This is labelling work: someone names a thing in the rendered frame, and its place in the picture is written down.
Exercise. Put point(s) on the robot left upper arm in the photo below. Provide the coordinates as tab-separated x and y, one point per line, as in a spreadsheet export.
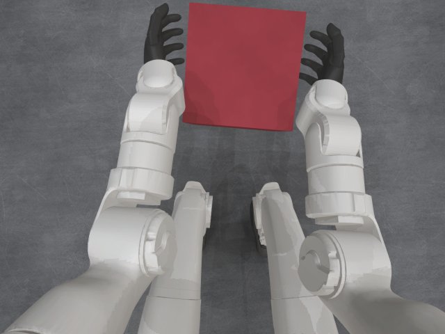
128	247

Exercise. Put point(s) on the robot right shin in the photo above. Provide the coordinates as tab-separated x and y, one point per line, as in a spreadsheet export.
269	186

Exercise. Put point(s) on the carton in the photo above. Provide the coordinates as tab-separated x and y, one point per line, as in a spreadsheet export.
242	66

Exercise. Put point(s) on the robot right upper arm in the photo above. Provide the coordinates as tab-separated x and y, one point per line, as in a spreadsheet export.
350	272

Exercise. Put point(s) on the robot left forearm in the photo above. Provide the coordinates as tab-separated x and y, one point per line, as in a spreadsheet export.
148	143

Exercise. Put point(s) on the left robot thigh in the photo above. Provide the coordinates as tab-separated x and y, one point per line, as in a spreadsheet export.
173	303

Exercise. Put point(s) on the robot right hand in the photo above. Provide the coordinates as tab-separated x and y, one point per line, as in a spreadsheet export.
332	60

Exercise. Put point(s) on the robot left hand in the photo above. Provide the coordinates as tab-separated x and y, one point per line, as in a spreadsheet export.
155	39

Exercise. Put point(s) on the robot right forearm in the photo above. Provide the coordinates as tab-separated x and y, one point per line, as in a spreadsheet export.
334	161

